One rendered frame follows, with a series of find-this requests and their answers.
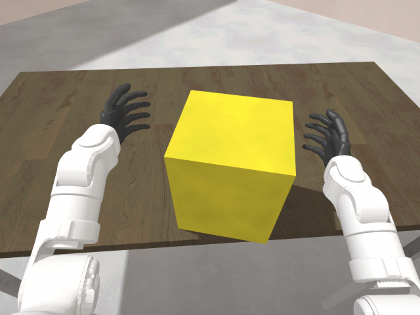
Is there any left robot upper arm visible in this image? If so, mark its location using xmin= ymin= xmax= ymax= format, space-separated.
xmin=11 ymin=255 xmax=100 ymax=315

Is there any right robot hand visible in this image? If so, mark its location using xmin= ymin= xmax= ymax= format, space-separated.
xmin=302 ymin=109 xmax=351 ymax=168

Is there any left robot hand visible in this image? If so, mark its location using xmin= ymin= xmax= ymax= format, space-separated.
xmin=99 ymin=83 xmax=150 ymax=144

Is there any carton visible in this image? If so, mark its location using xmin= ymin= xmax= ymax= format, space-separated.
xmin=164 ymin=90 xmax=296 ymax=244

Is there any right robot upper arm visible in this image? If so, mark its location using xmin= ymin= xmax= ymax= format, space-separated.
xmin=354 ymin=295 xmax=420 ymax=315

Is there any left robot forearm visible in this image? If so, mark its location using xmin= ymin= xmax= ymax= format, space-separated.
xmin=18 ymin=124 xmax=121 ymax=312

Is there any right robot forearm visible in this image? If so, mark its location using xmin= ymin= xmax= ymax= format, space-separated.
xmin=323 ymin=156 xmax=420 ymax=297

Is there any table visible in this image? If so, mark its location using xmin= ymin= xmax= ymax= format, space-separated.
xmin=0 ymin=62 xmax=420 ymax=298

